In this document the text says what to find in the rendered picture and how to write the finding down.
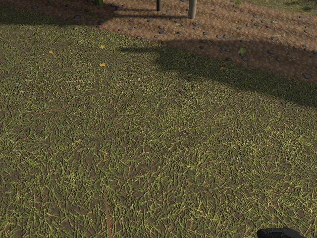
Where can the robot right hand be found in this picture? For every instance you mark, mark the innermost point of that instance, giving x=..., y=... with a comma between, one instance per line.
x=284, y=232

